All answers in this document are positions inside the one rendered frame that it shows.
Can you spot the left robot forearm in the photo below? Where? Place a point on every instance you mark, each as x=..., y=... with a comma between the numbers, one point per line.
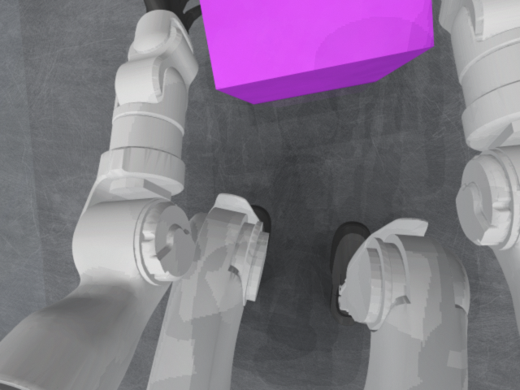
x=152, y=87

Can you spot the right robot forearm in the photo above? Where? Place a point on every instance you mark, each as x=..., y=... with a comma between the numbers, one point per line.
x=485, y=36

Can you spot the robot right upper arm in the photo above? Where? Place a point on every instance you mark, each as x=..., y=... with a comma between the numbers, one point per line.
x=488, y=208

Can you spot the robot left upper arm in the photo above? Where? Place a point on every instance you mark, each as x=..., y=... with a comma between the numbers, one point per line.
x=127, y=254

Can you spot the left robot hand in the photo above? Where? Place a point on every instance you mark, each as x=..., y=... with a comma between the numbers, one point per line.
x=177, y=7

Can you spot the right robot shin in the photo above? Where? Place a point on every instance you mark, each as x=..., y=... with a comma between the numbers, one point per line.
x=412, y=227

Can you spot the robot left foot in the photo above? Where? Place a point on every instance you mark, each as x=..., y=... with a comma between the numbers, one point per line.
x=264, y=217

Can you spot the carton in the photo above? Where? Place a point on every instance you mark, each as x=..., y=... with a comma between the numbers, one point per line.
x=267, y=50

